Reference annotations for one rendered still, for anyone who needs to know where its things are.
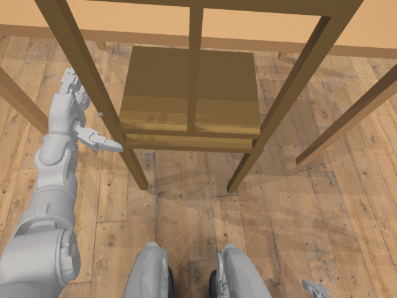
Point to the right robot hand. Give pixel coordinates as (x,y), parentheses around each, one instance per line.
(316,290)

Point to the left robot shin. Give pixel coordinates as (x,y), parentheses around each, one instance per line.
(164,284)

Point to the right robot thigh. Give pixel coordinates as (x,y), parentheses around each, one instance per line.
(235,268)

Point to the table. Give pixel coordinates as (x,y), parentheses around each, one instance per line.
(371,33)

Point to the left robot forearm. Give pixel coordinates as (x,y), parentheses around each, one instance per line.
(54,195)

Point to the left robot hand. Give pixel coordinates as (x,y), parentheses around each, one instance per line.
(67,106)

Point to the robot left upper arm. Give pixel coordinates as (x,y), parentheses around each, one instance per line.
(39,265)

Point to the chair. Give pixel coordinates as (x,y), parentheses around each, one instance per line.
(192,99)

